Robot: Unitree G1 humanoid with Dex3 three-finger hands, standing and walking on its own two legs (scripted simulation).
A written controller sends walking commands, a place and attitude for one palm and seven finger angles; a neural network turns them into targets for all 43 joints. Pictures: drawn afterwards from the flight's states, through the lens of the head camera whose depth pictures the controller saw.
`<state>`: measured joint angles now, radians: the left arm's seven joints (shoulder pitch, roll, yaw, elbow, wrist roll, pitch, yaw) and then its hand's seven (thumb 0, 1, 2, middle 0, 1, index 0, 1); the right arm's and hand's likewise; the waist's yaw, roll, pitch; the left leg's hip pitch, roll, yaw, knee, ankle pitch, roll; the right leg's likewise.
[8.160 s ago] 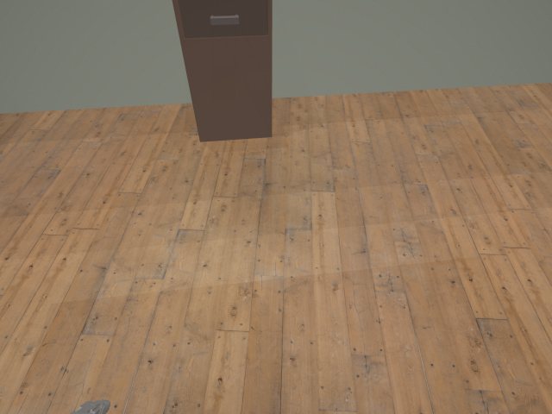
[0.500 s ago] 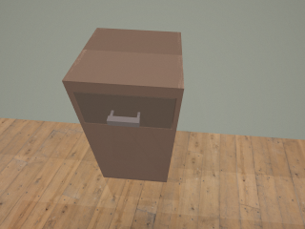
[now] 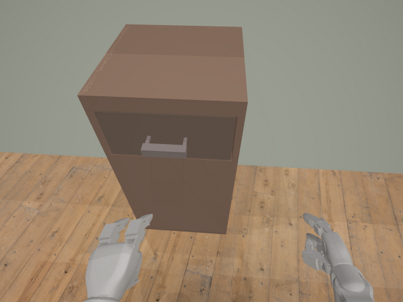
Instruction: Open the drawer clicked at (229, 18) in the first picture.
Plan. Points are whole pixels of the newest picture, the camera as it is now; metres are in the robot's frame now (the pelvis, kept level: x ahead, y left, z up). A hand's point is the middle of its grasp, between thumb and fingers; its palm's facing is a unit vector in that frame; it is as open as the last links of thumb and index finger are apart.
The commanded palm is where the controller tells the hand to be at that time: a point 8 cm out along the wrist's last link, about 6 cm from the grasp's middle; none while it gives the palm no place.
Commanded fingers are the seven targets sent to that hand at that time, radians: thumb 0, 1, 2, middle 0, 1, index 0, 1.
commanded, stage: raise the hand with hooked fingers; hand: left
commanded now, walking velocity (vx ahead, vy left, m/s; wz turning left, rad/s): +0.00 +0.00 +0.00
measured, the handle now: (165, 145) +0.53 +0.18 -0.05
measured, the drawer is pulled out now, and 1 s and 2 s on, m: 0.00 0.00 0.00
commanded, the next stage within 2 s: move the hooked fingers above the handle in 1.48 s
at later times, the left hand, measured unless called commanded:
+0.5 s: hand (103, 236) +0.22 +0.22 +0.02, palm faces +0.00 -0.11 -0.99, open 11.6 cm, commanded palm +0.20 +0.23 +0.09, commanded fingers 0.00 -0.20 0.43 -0.28 -1.00 -0.28 -1.00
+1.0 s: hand (83, 187) +0.28 +0.26 +0.09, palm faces +0.05 -0.06 -1.00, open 13.8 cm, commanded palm +0.26 +0.26 +0.15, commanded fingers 0.00 -0.50 0.30 -0.30 -1.20 -0.30 -1.20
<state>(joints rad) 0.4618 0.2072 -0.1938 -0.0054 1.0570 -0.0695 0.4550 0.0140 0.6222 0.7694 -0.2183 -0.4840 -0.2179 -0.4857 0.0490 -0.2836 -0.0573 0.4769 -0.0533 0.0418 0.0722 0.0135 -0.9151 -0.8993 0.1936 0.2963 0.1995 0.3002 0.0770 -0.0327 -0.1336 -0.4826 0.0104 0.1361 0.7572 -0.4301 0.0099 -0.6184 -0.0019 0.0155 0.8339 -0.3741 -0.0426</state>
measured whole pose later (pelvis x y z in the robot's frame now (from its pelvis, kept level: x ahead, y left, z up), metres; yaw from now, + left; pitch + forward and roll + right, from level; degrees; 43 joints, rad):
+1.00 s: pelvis +0.01 +0.01 +0.03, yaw +4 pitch +2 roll +1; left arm -0.03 0.42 -0.11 0.09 0.99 0.05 0.15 0.00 -0.46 0.31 -0.32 -1.18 -0.31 -1.18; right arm 0.08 -0.22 0.01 0.60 0.00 0.12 -0.02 0.01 -0.91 -0.90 0.20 0.30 0.20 0.30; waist 0.09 0.06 -0.02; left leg -0.23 -0.01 0.06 0.50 -0.31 0.02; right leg -0.31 -0.01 -0.05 0.54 -0.27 -0.02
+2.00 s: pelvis +0.00 +0.01 +0.03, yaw +4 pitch +6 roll +1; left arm -0.27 0.39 -0.14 0.35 1.01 -0.03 0.19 0.00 -0.49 0.30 -0.32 -1.20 -0.32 -1.20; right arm 0.16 -0.24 -0.03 0.64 0.01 0.12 -0.01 0.01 -0.91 -0.90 0.20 0.30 0.20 0.30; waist 0.06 0.06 -0.04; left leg -0.31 -0.01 0.06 0.51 -0.30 0.02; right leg -0.39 -0.02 -0.05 0.55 -0.25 -0.03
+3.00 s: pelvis +0.00 +0.01 +0.01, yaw +3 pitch +17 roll +1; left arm -0.80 0.30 -0.14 1.07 1.09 0.03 0.41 0.00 -0.49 0.30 -0.32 -1.20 -0.32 -1.20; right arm 0.31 -0.25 -0.07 0.71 -0.01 0.09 0.00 0.01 -0.91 -0.90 0.20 0.30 0.20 0.30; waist -0.10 0.05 -0.12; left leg -0.62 0.01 0.07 0.69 -0.37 0.02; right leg -0.70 -0.01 -0.04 0.70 -0.30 -0.03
